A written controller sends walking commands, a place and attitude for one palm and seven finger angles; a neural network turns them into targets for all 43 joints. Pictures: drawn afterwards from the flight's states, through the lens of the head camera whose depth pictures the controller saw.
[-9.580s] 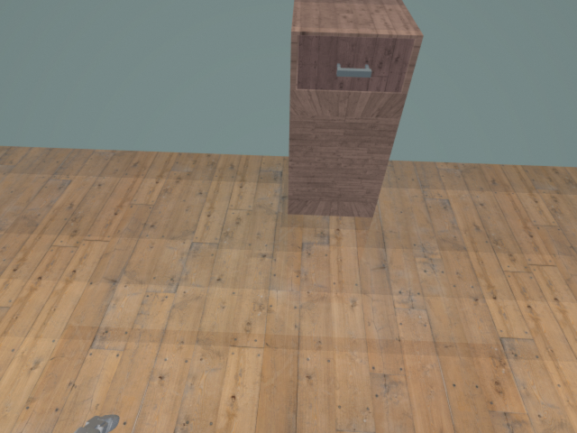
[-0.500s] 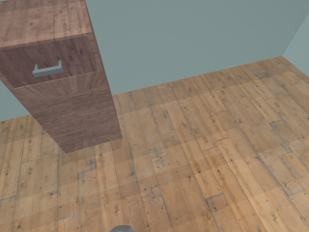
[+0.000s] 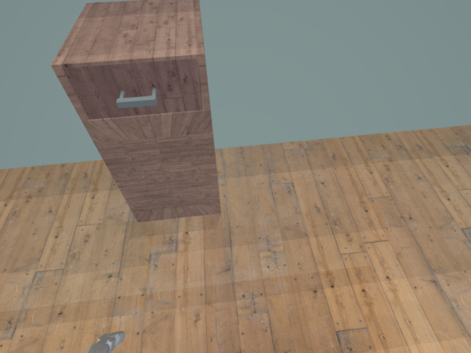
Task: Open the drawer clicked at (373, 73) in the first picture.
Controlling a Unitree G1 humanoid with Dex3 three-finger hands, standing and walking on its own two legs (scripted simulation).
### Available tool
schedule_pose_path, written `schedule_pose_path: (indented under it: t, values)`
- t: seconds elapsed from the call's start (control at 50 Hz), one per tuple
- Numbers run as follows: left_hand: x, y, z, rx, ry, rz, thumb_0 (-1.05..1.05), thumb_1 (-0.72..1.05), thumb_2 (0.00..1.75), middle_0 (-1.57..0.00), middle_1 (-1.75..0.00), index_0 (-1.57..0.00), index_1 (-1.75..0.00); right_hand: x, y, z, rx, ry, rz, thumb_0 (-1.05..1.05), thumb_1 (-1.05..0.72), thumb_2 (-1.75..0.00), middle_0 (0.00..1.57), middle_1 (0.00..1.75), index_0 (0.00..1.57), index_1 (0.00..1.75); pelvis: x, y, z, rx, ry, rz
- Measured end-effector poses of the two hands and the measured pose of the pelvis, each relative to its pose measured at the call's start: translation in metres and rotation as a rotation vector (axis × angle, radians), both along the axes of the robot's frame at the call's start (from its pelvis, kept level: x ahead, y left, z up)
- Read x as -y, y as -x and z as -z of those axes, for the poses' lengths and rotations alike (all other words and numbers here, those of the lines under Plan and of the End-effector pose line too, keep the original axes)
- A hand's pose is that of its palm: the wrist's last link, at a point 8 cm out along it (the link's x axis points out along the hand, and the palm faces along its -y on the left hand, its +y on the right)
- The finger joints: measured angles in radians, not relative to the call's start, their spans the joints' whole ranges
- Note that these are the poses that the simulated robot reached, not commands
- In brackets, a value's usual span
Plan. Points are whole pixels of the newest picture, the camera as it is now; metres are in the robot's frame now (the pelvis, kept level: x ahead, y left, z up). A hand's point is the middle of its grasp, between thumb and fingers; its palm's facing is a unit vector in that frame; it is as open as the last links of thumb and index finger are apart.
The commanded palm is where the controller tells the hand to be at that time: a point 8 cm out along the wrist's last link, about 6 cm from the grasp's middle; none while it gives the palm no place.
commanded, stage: turn to face it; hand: left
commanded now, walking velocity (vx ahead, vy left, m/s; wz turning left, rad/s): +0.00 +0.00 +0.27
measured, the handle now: (137, 97) +0.78 +0.33 -0.03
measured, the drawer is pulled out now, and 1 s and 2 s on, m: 0.00 0.00 0.00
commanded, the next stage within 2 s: take the last steps up to it in 0.12 s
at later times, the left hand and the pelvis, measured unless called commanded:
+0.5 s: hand out of the picture -0.07 +0.20 -0.18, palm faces +0.27 -0.94 -0.19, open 7.4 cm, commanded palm none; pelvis +0.00 +0.03 +0.00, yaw +10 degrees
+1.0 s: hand (125, 324) +0.20 +0.24 -0.17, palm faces +0.11 -0.98 -0.15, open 7.4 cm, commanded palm none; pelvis +0.13 +0.06 +0.00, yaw +8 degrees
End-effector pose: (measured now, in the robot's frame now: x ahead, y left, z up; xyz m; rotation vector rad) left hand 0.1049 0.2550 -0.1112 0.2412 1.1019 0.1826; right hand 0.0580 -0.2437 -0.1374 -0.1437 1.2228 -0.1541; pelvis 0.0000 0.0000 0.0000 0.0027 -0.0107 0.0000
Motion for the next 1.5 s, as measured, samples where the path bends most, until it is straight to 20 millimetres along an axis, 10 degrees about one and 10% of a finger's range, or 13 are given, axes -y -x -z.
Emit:
schedule_pose_path:
  t: [0.3, 0.56, 0.8, 1.04, 1.14, 1.34, 1.5]
  values:
    - [0.036, 0.093, 0.003, -0.096, 0.04, -0.164, 0.0, 0.9, 0.89, -0.2, -0.3, -0.2, -0.3, 0.023, 0.01, 0.005, -0.128, 0.001, -0.095, 0.0, -0.91, -0.9, 0.2, 0.29, 0.2, 0.29, 0.017, 0.008, -0.007, 0.008, -0.022, -0.134]
    - [-0.007, 0.204, 0.043, -0.365, 0.16, -0.314, 0.0, 0.91, 0.89, -0.2, -0.3, -0.2, -0.3, -0.061, -0.053, -0.02, 0.073, 0.048, -0.221, 0.0, -0.91, -0.9, 0.2, 0.29, 0.2, 0.29, -0.04, -0.003, 0.0, 0.027, 0.025, -0.154]
    - [-0.048, 0.083, 0.031, -0.213, 0.161, -0.245, 0.0, 0.91, 0.89, -0.19, -0.3, -0.19, -0.3, -0.089, 0.022, -0.018, -0.198, 0.039, -0.092, 0.0, -0.92, -0.9, 0.2, 0.3, 0.2, 0.3, -0.071, -0.052, -0.011, 0.033, 0.021, -0.16]
    - [-0.031, -0.12, 0.033, -0.056, 0.14, -0.075, 0.0, 0.91, 0.89, -0.19, -0.3, -0.19, -0.3, -0.103, 0.037, -0.005, -0.472, -0.041, 0.048, 0.0, -0.9, -0.89, 0.2, 0.3, 0.21, 0.3, -0.059, -0.149, 0.008, 0.013, 0.019, -0.14]
    - [-0.016, -0.177, 0.038, 0.035, 0.124, -0.086, 0.0, 0.91, 0.89, -0.2, -0.3, -0.2, -0.3, -0.083, -0.019, 0.011, -0.49, -0.05, 0.054, 0.0, -0.9, -0.89, 0.2, 0.3, 0.21, 0.3, -0.043, -0.198, 0.02, 0.023, 0.015, -0.138]
    - [-0.031, -0.161, 0.022, -0.131, 0.074, -0.194, -0.02, 0.95, 0.89, -0.2, -0.3, -0.2, -0.3, -0.068, -0.251, 0.004, -0.068, -0.006, -0.096, 0.0, -0.91, -0.9, 0.2, 0.29, 0.2, 0.29, -0.047, -0.258, -0.003, 0.008, 0.026, -0.153]
    - [-0.034, -0.154, 0.042, -0.25, 0.14, -0.262, 0.0, 0.92, 0.89, -0.2, -0.3, -0.2, -0.3, -0.101, -0.349, -0.003, 0.058, 0.02, -0.179, 0.0, -0.93, -0.9, 0.2, 0.29, 0.2, 0.29, -0.071, -0.298, 0.004, 0.023, 0.022, -0.137]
